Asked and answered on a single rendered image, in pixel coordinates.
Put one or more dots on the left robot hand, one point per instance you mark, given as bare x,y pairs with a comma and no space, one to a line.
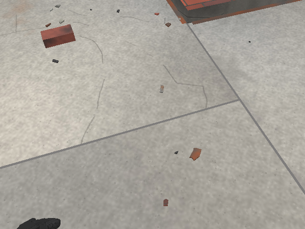
49,223

